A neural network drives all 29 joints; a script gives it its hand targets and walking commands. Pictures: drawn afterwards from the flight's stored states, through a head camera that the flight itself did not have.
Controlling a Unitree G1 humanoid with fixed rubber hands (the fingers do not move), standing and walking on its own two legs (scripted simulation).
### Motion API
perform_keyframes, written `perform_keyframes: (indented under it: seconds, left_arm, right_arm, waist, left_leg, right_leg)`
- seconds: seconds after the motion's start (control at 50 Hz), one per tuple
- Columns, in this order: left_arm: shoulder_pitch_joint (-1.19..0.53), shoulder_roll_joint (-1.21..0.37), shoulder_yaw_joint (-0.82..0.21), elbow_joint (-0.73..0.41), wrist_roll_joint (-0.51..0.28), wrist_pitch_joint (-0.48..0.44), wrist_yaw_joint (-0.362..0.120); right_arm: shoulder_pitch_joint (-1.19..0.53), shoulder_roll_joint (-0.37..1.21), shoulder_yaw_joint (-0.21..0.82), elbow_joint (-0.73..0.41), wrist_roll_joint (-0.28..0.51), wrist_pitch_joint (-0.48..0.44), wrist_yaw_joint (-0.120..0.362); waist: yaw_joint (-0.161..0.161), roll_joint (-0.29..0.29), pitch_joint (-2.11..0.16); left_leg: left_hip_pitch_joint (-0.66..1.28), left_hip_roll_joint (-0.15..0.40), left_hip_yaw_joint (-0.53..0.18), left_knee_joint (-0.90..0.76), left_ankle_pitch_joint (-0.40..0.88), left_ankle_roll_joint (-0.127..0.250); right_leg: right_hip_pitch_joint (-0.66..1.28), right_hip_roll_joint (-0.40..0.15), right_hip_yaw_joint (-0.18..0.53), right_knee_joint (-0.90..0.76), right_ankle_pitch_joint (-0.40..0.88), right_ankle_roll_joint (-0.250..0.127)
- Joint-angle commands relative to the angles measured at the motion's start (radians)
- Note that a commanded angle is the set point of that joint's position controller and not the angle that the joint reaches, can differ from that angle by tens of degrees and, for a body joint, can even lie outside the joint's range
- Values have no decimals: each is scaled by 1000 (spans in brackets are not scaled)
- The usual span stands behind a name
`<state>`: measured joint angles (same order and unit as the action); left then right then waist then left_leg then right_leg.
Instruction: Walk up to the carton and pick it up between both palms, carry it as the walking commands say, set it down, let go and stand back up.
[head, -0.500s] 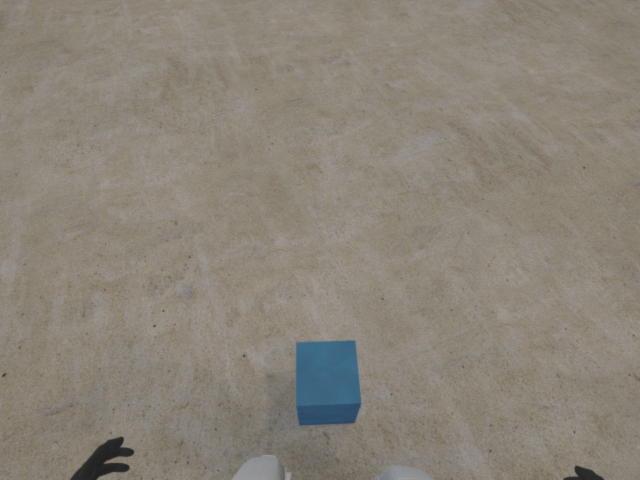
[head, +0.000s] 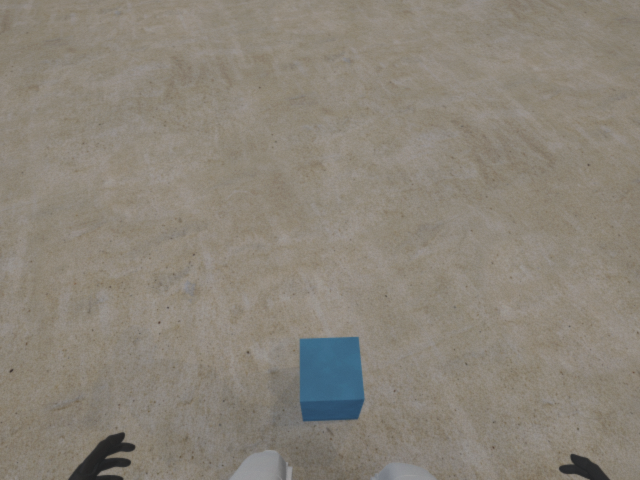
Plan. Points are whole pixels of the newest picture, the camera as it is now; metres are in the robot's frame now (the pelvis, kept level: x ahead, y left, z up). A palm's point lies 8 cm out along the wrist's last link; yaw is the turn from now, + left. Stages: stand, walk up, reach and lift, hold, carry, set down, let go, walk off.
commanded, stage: walk up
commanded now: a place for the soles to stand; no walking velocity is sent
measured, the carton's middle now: (329, 380) +0.42 -0.01 -0.63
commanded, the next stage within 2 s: reach and lift in 1.78 s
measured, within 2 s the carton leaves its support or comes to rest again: neither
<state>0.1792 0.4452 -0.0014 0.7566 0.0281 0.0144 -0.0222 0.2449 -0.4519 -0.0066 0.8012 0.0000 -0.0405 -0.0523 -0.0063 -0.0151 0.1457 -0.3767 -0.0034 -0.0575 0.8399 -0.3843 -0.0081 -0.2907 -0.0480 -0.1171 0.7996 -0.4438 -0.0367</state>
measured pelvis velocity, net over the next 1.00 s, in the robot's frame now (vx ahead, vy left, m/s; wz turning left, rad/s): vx -0.05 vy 0.02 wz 0.02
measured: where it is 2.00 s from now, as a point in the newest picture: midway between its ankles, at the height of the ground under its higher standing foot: outside the picture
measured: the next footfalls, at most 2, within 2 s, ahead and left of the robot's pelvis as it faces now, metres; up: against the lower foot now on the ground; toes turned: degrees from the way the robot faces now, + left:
none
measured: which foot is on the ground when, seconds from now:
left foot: down 0.00-1.00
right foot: down 0.00-1.00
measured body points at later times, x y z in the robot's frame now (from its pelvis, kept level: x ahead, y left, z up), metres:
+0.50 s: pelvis -0.04 +0.03 +0.00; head -0.02 +0.04 +0.45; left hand +0.09 +0.34 -0.11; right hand +0.06 -0.31 -0.09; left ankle +0.03 +0.14 -0.71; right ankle +0.00 -0.10 -0.71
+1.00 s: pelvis -0.05 +0.02 +0.00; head -0.02 +0.01 +0.45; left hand +0.07 +0.34 -0.09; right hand +0.06 -0.31 -0.10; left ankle +0.03 +0.14 -0.71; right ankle -0.04 -0.08 -0.71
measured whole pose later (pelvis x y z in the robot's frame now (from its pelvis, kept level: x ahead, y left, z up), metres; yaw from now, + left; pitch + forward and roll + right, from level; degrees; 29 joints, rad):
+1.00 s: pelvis -0.05 +0.02 +0.00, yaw +1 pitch -4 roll -1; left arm 0.16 0.44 0.00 0.81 0.03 0.02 -0.02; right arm 0.21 -0.45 -0.01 0.82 0.00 -0.02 -0.02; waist -0.01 0.03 0.13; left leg -0.41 -0.02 -0.07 0.76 -0.28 0.01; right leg -0.30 -0.02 -0.12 0.77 -0.41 -0.04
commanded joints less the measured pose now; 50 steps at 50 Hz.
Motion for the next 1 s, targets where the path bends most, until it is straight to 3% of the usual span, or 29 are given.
perform_keyframes:
  seconds: [0.0, 0.02, 0.04, 0.06, 0.1, 0.14, 0.18, 0.2, 0.22, 0.28, 0.32, 0.36, 0.4, 0.42, 0.44, 0.5, 0.54, 0.56, 0.58, 0.62, 0.64, 0.66, 0.7, 0.76, 0.78, 0.8, 0.86, 0.92, 0.98]
  left_arm:
    - [-57, 195, 88, -44, -46, -20, 24]
    - [-46, 194, 91, -43, -48, -21, 26]
    - [-39, 195, 95, -38, -46, -18, 26]
    - [-39, 188, 93, -35, -54, -14, 25]
    - [-45, 184, 92, -21, -52, -9, 21]
    - [-55, 197, 96, -1, -36, -8, 19]
    - [-55, 203, 95, 1, -32, -11, 15]
    - [-50, 200, 96, 6, -30, -12, 16]
    - [-47, 222, 103, 5, -24, -14, 16]
    - [-122, 258, 102, -9, -24, -18, 14]
    - [-160, 244, 94, -20, -24, -19, 10]
    - [-137, 223, 86, -10, -23, -12, 11]
    - [-77, 181, 87, -2, -32, -1, 12]
    - [-54, 183, 93, 13, -37, 3, 14]
    - [-32, 192, 97, 26, -39, 6, 15]
    - [31, 192, 111, 46, -41, 2, 10]
    - [57, 183, 115, 56, -35, -8, 9]
    - [51, 187, 111, 44, -26, -17, 12]
    - [33, 213, 112, 42, -19, -25, 16]
    - [-12, 232, 106, 23, -22, -36, 19]
    - [-25, 228, 99, 12, -26, -38, 24]
    - [-44, 230, 96, 12, -28, -37, 26]
    - [-42, 235, 99, 11, -32, -34, 27]
    - [-47, 210, 97, 6, -38, -21, 31]
    - [-44, 205, 100, 6, -38, -19, 33]
    - [-47, 207, 99, 6, -39, -17, 31]
    - [-72, 203, 99, 2, -35, -15, 27]
    - [-85, 195, 89, 0, -30, -8, 24]
    - [-86, 182, 91, 16, -26, -3, 18]
  right_arm:
    - [-15, -229, -79, -7, -3, -19, 14]
    - [-6, -225, -74, -10, 2, -20, 11]
    - [-7, -232, -69, -12, 14, -16, 11]
    - [-23, -230, -61, -13, 13, -18, 7]
    - [-65, -239, -64, -7, -2, -17, 10]
    - [-68, -243, -73, 0, -14, -8, 13]
    - [-70, -229, -75, 1, -13, -4, 18]
    - [-97, -217, -73, 1, -16, -3, 23]
    - [-96, -207, -75, 0, -14, 0, 25]
    - [-22, -206, -82, 26, -15, 6, 31]
    - [30, -207, -89, 39, -20, 3, 36]
    - [31, -218, -85, 36, -20, -1, 40]
    - [-43, -264, -91, 9, -27, -12, 36]
    - [-62, -285, -93, 11, -30, -12, 32]
    - [-97, -291, -95, -3, -28, -13, 27]
    - [-145, -278, -93, -29, -32, -10, 21]
    - [-130, -248, -85, -21, -30, -2, 23]
    - [-110, -224, -75, -19, -25, 0, 25]
    - [-93, -192, -70, -15, -13, 0, 28]
    - [-89, -171, -63, -4, -1, 2, 27]
    - [-77, -163, -63, -13, 6, 4, 25]
    - [-56, -171, -62, 5, 1, 4, 25]
    - [-39, -181, -66, 4, 4, 4, 21]
    - [-43, -195, -65, 16, -1, 4, 19]
    - [-43, -191, -66, 10, 4, 8, 20]
    - [-36, -186, -63, 9, -1, 10, 17]
    - [-26, -189, -62, 22, -7, 11, 19]
    - [-43, -215, -70, 18, -15, 5, 26]
    - [-69, -222, -72, 14, -15, 5, 34]
  waist:
    - [13, 13, -119]
    - [11, 5, -174]
    - [12, -24, -205]
    - [20, 12, -193]
    - [29, 52, -167]
    - [23, 26, -108]
    - [14, 39, -79]
    - [28, 46, -70]
    - [32, -22, -60]
    - [-7, -99, -38]
    - [-33, -103, -57]
    - [-27, -76, -61]
    - [14, 131, -30]
    - [27, 166, -42]
    - [31, 176, -30]
    - [51, 187, -47]
    - [64, 182, -83]
    - [58, 135, -115]
    - [52, 59, -143]
    - [29, 9, -162]
    - [19, 21, -169]
    - [8, 6, -207]
    - [7, -14, -228]
    - [9, -45, -187]
    - [9, -55, -191]
    - [10, -112, -195]
    - [2, -111, -164]
    - [2, -45, -132]
    - [10, 14, -77]
  left_leg:
    - [75, 76, -98, -133, 498, 118]
    - [55, 106, -164, -131, 546, 163]
    - [13, 127, -214, -160, 498, 193]
    - [-36, 139, -245, -194, 473, 201]
    - [-80, 125, -261, -234, 307, 169]
    - [-139, 107, -256, -265, 160, 153]
    - [-155, 86, -224, -278, 61, 127]
    - [-152, 62, -190, -259, 18, 116]
    - [-148, 38, -153, -210, -16, 107]
    - [8, -45, 38, -18, -58, 69]
    - [80, -29, 31, -35, -64, 74]
    - [70, -3, -54, -165, -61, 93]
    - [-81, 126, -342, -399, -129, 148]
    - [-153, 204, -472, -502, -214, 203]
    - [-178, 244, -531, -532, -197, 237]
    - [-208, 216, -451, -480, -164, 230]
    - [-154, 169, -366, -402, -50, 175]
    - [-118, 127, -290, -333, 38, 141]
    - [-123, 82, -223, -259, 95, 103]
    - [-76, -24, -22, -41, 198, 51]
    - [-58, -10, 3, -47, 202, 47]
    - [0, -8, 16, -50, 210, 54]
    - [39, 15, -14, -80, 362, 72]
    - [60, 20, -30, -73, 441, 88]
    - [36, 16, -32, -69, 413, 103]
    - [50, 15, -25, -53, 403, 96]
    - [65, 14, -27, -92, 325, 85]
    - [46, 44, -121, -180, 225, 108]
    - [-80, 87, -224, -313, -13, 131]
  right_leg:
    - [-36, -112, 120, -139, 313, -55]
    - [19, -79, 117, -83, 355, -40]
    - [69, -58, 128, -70, 309, -41]
    - [102, -43, 134, -55, 285, -48]
    - [77, -59, 151, -112, 139, -50]
    - [63, -67, 175, -172, 23, -57]
    - [41, -90, 179, -233, -45, -65]
    - [15, -109, 190, -272, -94, -71]
    - [-6, -142, 218, -333, -160, -89]
    - [-154, -268, 306, -459, -244, -147]
    - [-187, -261, 276, -396, -167, -142]
    - [-183, -177, 215, -308, -156, -78]
    - [-122, -36, 139, -106, -150, -21]
    - [-50, 25, 124, 17, -123, -10]
    - [-36, 35, 145, 83, -99, -6]
    - [12, 27, 160, 65, -59, -20]
    - [57, 21, 143, -94, -12, -26]
    - [70, -10, 181, -204, 18, -43]
    - [97, -85, 241, -275, 52, -63]
    - [104, -236, 341, -342, 299, -141]
    - [122, -252, 305, -300, 479, -145]
    - [105, -257, 277, -280, 506, -151]
    - [109, -203, 214, -222, 573, -92]
    - [58, -170, 176, -202, 501, -74]
    - [80, -165, 165, -203, 487, -64]
    - [55, -170, 162, -220, 444, -92]
    - [-8, -183, 175, -256, 262, -111]
    - [-52, -149, 176, -250, 101, -91]
    - [-39, -81, 170, -245, -125, -66]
